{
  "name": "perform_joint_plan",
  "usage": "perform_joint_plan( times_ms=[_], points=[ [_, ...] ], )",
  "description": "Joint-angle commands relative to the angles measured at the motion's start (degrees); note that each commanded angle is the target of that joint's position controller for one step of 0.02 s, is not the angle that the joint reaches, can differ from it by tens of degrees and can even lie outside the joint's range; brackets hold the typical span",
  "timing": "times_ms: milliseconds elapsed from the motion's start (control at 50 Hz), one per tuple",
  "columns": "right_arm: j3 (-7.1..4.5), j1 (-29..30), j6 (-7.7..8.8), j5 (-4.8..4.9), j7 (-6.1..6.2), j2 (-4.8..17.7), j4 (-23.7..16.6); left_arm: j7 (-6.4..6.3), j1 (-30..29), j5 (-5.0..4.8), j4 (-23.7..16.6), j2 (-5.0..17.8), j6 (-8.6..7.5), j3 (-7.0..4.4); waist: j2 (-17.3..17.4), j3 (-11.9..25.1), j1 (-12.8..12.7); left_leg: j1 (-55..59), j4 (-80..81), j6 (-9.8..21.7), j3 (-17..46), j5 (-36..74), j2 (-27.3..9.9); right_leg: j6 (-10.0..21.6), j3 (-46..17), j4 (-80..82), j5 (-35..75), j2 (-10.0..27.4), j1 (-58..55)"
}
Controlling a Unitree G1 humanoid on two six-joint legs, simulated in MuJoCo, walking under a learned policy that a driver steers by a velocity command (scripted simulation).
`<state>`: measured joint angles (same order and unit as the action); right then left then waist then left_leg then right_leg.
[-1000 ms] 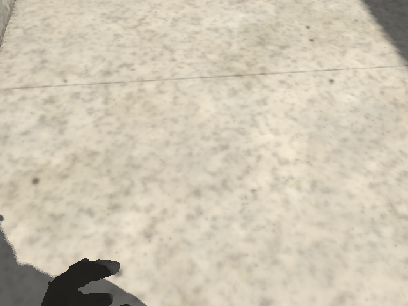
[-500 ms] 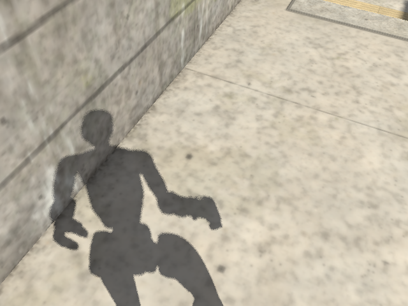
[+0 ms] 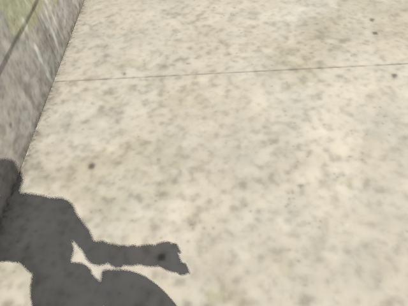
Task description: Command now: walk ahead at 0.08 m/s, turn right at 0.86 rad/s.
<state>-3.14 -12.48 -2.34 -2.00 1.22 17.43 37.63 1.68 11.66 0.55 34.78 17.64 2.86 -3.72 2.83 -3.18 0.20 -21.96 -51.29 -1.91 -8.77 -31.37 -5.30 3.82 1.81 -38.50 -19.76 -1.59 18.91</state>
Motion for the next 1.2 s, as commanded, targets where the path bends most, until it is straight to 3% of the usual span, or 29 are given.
perform_joint_plan(
  times_ms=[20, 40, 80, 160, 240, 300, 420, 540, 560, 600, 620, 640, 660, 680, 700, 720, 740, 800, 880, 960, 1000, 1040, 1080, 1100, 1120, 1140, 1160, 1180, 1200],
  points=[
    [-0.5, 5.02, 0.99, -0.07, -0.71, 4.78, -7.52, -1.42, 7.54, -0.18, -2.46, 12.08, 0.06, -3.71, -11.74, 4.43, -3.88, -20.36, -13.14, -0.76, 11.38, 2.53, 1.95, 12.7, -28.38, 22.77, 0.98, 16.3, -13.99],
    [-1.07, 5.44, 1.65, -0.59, -1.34, 6.31, -6.76, -1.15, 3.29, -0.08, -3.42, 10.44, 0.59, -3.23, -10.28, 3.52, -2.51, -19.6, -11.05, -0.65, 10.83, 8.12, 1.82, 10.36, -27.52, 25.89, -15.77, 12.68, -11.55],
    [-1.36, 4.13, 1.57, -1.98, -2.08, 6.87, -4.74, -0.91, 2.21, -0.05, -3.92, 9.68, 0.18, -2.72, -10.63, 3.32, -2.0, -18.73, -11.52, -1.33, 9.93, 13.27, 2.76, 9.3, -27.64, 28.56, -20.98, 9.97, -10.25],
    [-0.55, 1.95, 2.09, -0.64, -3.45, 3.99, -1.55, -1.02, 6.27, 0.56, -1.0, 7.28, -3.29, -1.4, -9.19, 4.4, -2.46, -20.31, -4.44, -1.62, 7.73, 21.53, 1.42, 8.27, -22.32, 30.86, -12.15, 10.8, -16.3],
    [-0.61, 5.1, 2.59, 0.25, -3.66, 4.93, -1.85, -0.89, 9.31, 0.71, 1.07, 8.43, -5.48, -1.23, -9.11, 0.79, -3.49, -25.3, -3.81, -0.61, 9.48, 25.2, 0.14, 8.57, -20.46, 34.13, -11.61, 14.61, -17.73],
    [-1.25, 5.0, 2.58, 1.46, -4.35, 5.15, -1.59, -1.53, 9.72, 1.49, 1.8, 8.63, -6.54, -1.12, -7.82, -2.23, -3.53, -29.68, -6.49, 0.58, 15.44, 25.84, 3.31, 7.8, -16.82, 35.35, -10.63, 17.0, -18.32],
    [-1.79, 5.71, 2.24, 0.17, -6.15, 5.27, -2.28, -2.33, 9.01, 1.56, 4.32, 8.11, -8.59, -0.98, -6.3, -4.2, -1.83, -33.22, -7.3, 2.42, 14.27, 26.87, 1.58, 5.13, -6.88, 37.26, -7.28, 18.01, -21.56],
    [0.28, 14.36, 2.16, 0.22, -7.09, 2.77, -6.51, -2.36, 12.5, 2.3, 9.1, 7.37, -8.85, -1.08, -6.05, -8.57, -4.73, -31.06, 2.68, 8.12, 4.19, 21.38, -0.93, 4.12, 5.52, 37.73, 9.45, 18.04, -27.03],
    [0.59, 13.27, 2.1, 0.44, -6.84, 2.24, -6.74, -2.41, 11.08, 2.39, 9.41, 7.88, -8.78, -1.08, -6.21, -7.48, -3.3, -25.43, 5.87, 10.16, 1.68, 19.11, 0.65, 3.21, 8.89, 34.39, 25.12, 17.39, -26.46],
    [-0.19, 4.35, 2.16, 0.92, -5.86, 4.16, -4.52, -2.82, 9.97, 2.43, 9.71, 11.2, -8.28, -1.58, -9.27, 0.82, 1.91, -8.81, 5.39, 13.24, -3.1, 14.86, 8.39, 2.19, 11.58, 17.87, 69.51, 17.47, -26.68],
    [-1.4, -6.96, 2.72, 1.36, -5.21, 6.51, -1.55, -2.89, 8.73, 2.49, 9.24, 12.84, -7.36, -2.07, -10.17, 7.54, 7.61, 3.89, 5.59, 14.4, -3.72, 10.71, 12.39, 2.03, 11.93, 2.16, 79.18, 17.42, -23.55],
    [-3.26, -20.36, 3.22, 0.57, -4.51, 10.47, 2.56, -2.92, 6.98, 2.22, 8.37, 12.27, -7.31, -1.66, -6.55, 14.59, 14.17, 24.03, 11.35, 15.81, 1.36, 10.93, 13.35, 0.55, 11.85, -17.73, 70.56, 15.19, -11.67],
    [-5.39, -19.09, 2.79, 0.16, -3.19, 18.37, 3.35, -1.38, 9.0, 1.57, 5.34, 2.98, -8.11, 0.94, 10.83, 15.56, 8.42, 37.93, 21.82, 21.0, 30.22, -9.57, -1.3, -3.12, 10.58, -40.59, 17.23, 5.22, 13.05],
    [-5.57, -18.19, 2.99, 1.39, -2.95, 19.47, 1.66, -0.62, 5.6, 1.83, 1.97, 2.98, -9.74, 1.47, 10.63, 22.17, 7.5, 42.57, 34.11, 24.36, 58.36, -14.37, -8.93, -2.95, -2.16, -50.93, -4.55, -1.66, 23.62],
    [-5.57, -17.52, 3.03, 1.18, -2.81, 18.11, 2.62, -0.59, -2.66, 2.16, -0.04, 5.42, -10.53, 1.12, 2.69, 15.49, 8.35, 40.42, 35.34, 21.76, 54.78, -4.28, -7.54, -1.94, -7.31, -51.36, 1.42, 1.87, 29.66],
    [-5.44, -17.49, 3.39, 1.03, -2.21, 16.78, 3.93, -0.72, -2.52, 1.75, -0.32, 4.72, -11.12, 1.78, -0.85, 9.99, 6.22, 33.52, 34.88, 20.52, 48.67, 5.05, -6.81, -1.88, -6.43, -47.68, 3.74, 4.56, 29.28],
    [-4.9, -14.78, 3.8, 0.93, -1.85, 14.42, 3.66, -0.85, -1.71, 2.4, 0.27, 3.98, -10.95, 2.24, -5.06, 6.85, 3.58, 25.89, 34.51, 18.84, 41.97, 9.44, -4.49, -2.05, -6.18, -42.13, 4.59, 7.12, 26.35],
    [-2.19, -9.29, 5.48, 1.43, -1.73, 7.46, 2.61, -0.3, 4.09, 3.51, 2.2, 3.03, -7.34, 2.79, -3.42, 3.2, -2.14, 11.38, 37.52, 18.45, 30.68, 13.77, 0.08, -3.48, -4.8, -34.31, 2.7, 10.2, 19.31],
    [-1.48, -13.66, 7.94, 1.89, -2.63, 6.63, 5.29, 0.68, -7.37, 2.26, -0.98, 2.6, -5.83, 3.32, -2.85, -5.32, 1.62, 10.02, 45.43, 13.55, 19.63, 34.46, 3.51, -3.5, 1.94, -18.45, 15.94, 10.33, 25.24],
    [-0.83, -14.84, 9.66, 1.9, -2.41, 6.8, 7.57, 1.66, -12.51, 0.33, -1.32, 0.47, -6.75, 4.11, -1.2, -3.66, 3.31, 16.94, 50.09, 8.3, 10.48, 55.83, 2.61, 0.47, 6.23, 0.02, 30.42, 6.41, 17.8],
    [-0.84, -14.11, 10.08, 1.5, -1.61, 8.18, 8.34, 1.83, -11.06, -0.28, 0.36, 1.72, -6.99, 3.6, -0.1, -1.54, 1.94, 23.12, 49.96, 6.2, 6.61, 69.55, 0.9, 2.43, 6.9, 3.99, 32.73, 2.07, 12.7],
    [-1.49, -11.57, 9.65, 0.37, -0.37, 10.14, 7.88, 1.61, -4.74, -0.37, 3.39, 4.41, -6.66, 2.61, 4.02, 3.21, -2.31, 30.44, 42.5, 4.01, 3.81, 90.02, -1.3, 3.44, 7.86, 3.52, 29.01, -3.17, 6.94],
    [-2.36, -7.01, 7.82, -1.78, 0.95, 11.98, 6.85, 0.87, 13.38, -0.51, 9.42, 8.71, -5.87, 0.59, 5.25, 11.22, -11.82, 30.84, 19.76, 2.59, 2.61, 106.68, -3.42, 4.84, 8.5, 0.22, 21.26, -7.63, -8.49],
    [-2.74, -1.61, 6.8, -2.14, 1.42, 12.87, 5.52, 0.31, 26.55, -0.67, 13.66, 10.65, -5.54, -0.66, 3.71, 13.41, -18.97, 25.63, -0.63, 2.35, 1.87, 104.79, -2.67, 7.07, 5.28, 3.68, 19.32, -5.56, -18.37],
    [-2.17, 3.76, 6.98, -2.02, 1.07, 10.33, 4.44, -0.47, 34.33, -0.77, 16.33, 12.29, -5.02, -2.04, -3.64, 11.8, -22.53, 12.1, -29.91, 2.81, 1.31, 67.49, 5.64, 10.14, -2.11, 5.09, 12.46, -1.83, -27.06],
    [0.99, -3.61, 8.25, 0.38, -0.64, -1.8, -0.55, -0.7, 25.08, 1.31, 15.33, 14.27, -4.57, -2.36, -26.91, 12.75, -6.55, -22.5, -53.44, -1.1, 8.92, 0.37, 15.71, 21.18, -33.33, 3.75, 16.0, 11.32, -44.02],
    [2.33, -5.6, 9.6, 1.13, -0.67, 0.84, -2.4, -0.56, 17.26, 1.22, 11.59, 12.37, -4.47, -2.64, -17.22, 20.83, -6.02, -27.91, -52.27, 1.03, 17.78, 5.22, 12.32, 25.62, -53.05, 19.53, -1.61, 16.73, -45.15],
    [2.12, -1.63, 10.34, -0.12, -1.02, 5.13, -1.62, -0.99, 14.54, 0.34, 10.92, 9.12, -4.8, -2.32, -4.32, 13.46, -5.14, -25.41, -44.86, 2.71, 18.62, 12.49, 8.59, 22.21, -51.0, 25.43, -9.37, 15.63, -33.99],
    [2.21, 0.9, 10.6, -0.89, -1.38, 5.93, -1.97, -0.91, 13.36, 0.19, 11.78, 6.26, -5.05, -1.62, 3.65, 7.05, -2.33, -21.37, -36.93, 3.76, 17.27, 15.6, 5.91, 18.83, -44.97, 26.95, -8.18, 13.31, -21.85]
  ],
)
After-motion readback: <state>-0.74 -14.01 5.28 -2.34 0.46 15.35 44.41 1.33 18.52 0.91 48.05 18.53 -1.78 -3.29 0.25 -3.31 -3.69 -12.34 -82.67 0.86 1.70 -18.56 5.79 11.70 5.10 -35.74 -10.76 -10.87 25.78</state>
